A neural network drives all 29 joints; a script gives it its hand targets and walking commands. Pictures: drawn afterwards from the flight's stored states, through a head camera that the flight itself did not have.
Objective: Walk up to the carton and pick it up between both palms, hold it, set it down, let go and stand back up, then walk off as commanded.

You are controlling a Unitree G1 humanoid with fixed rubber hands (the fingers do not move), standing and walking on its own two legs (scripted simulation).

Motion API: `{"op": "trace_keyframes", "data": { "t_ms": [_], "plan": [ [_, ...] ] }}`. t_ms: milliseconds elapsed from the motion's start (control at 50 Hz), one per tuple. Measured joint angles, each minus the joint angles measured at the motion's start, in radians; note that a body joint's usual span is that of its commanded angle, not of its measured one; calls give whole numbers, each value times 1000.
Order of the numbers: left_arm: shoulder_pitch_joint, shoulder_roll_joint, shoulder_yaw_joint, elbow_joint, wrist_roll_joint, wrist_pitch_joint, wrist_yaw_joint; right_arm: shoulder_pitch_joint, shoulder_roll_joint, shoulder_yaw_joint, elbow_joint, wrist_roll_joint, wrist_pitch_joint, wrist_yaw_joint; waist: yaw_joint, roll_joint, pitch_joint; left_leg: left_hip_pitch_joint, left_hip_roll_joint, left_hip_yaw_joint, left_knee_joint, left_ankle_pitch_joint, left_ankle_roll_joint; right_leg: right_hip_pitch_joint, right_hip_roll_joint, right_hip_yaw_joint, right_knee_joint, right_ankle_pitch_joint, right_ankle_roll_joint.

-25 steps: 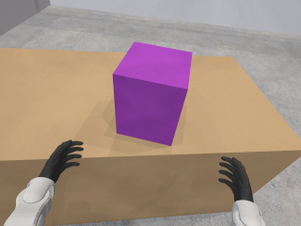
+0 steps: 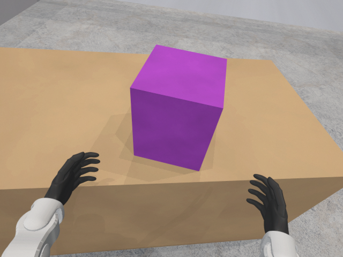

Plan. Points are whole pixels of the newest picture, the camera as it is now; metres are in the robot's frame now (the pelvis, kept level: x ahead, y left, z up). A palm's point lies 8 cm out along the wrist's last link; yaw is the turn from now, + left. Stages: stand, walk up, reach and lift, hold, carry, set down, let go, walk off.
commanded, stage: reach and lift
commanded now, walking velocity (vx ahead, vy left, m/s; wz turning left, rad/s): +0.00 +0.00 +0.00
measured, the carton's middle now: (178, 109) +0.48 -0.05 +0.07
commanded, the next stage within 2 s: none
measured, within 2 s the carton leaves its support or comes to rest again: neither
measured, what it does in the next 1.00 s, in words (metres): stands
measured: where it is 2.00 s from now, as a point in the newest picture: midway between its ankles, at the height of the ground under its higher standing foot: outside the picture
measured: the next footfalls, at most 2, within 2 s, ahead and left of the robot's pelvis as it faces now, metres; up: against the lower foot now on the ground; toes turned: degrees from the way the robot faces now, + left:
none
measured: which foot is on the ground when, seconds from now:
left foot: down 0.00-1.00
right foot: down 0.00-1.00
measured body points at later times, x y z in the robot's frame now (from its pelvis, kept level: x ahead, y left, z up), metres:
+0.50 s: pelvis +0.00 +0.00 +0.00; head +0.00 +0.03 +0.45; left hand +0.33 +0.19 +0.11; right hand +0.25 -0.18 +0.12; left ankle +0.00 +0.07 -0.74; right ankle -0.03 -0.14 -0.74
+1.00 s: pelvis -0.01 +0.00 +0.00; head +0.00 +0.04 +0.45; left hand +0.38 +0.19 +0.16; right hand +0.31 -0.19 +0.15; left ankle +0.00 +0.07 -0.74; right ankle -0.03 -0.14 -0.74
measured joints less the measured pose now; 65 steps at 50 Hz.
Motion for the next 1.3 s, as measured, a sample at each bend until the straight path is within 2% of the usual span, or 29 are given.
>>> {"op": "trace_keyframes", "data": {
  "t_ms": [160, 320, 460, 580, 680, 720, 1040, 1200, 1300],
  "plan": [
    [-33, 0, 0, -17, -40, 44, 28, -68, 0, 0, -15, 1, 54, 0, 0, 0, -4, 0, 0, 0, -4, 0, 0, -2, 0, 0, 0, -2, 0],
    [-177, 0, 0, -13, -52, 127, 32, -221, 0, 0, -8, 3, 122, -6, 0, 0, -7, 0, 0, 0, -5, 0, 0, -2, 0, 0, 0, -2, 0],
    [-330, 0, 0, 79, -52, 225, 27, -349, 0, -2, 77, 11, 178, -30, 0, 0, -7, 0, 0, 0, -5, 0, 0, -3, 0, 0, 0, -2, 0],
    [-418, 0, 1, 99, -52, 264, 27, -435, 0, -24, 105, 24, 183, -40, 0, 0, -7, -1, 0, 0, -5, 0, 0, -3, 0, 0, 0, -2, 1],
    [-509, 0, 1, 191, -52, 292, 27, -529, -7, -44, 192, 39, 201, -42, 0, 0, -7, -3, 0, 0, -5, 2, 0, -6, 0, 0, -1, 0, 1],
    [-529, 0, 1, 194, -52, 297, 27, -554, -11, -45, 201, 49, 201, -43, 0, 0, -7, -7, 0, 0, -5, 4, 0, -9, 0, 0, -1, 2, 1],
    [-789, 11, 1, 409, -51, 303, 42, -818, -22, -125, 422, 60, 205, -43, 0, 0, -10, -67, 0, 0, -6, 32, 0, -69, 0, 0, -1, 30, 4],
    [-921, 17, 1, 553, -55, 279, 66, -948, -26, -152, 560, 60, 206, -43, 0, 0, -68, -136, 0, 0, -6, 49, 0, -138, 0, 0, -1, 47, 4],
    [-1024, 21, -1, 692, -61, 253, 71, -1047, -28, -171, 701, 60, 206, -37, 0, 0, -105, -156, 0, 0, -5, 51, 0, -158, 0, 0, -1, 50, 4]
  ]
}}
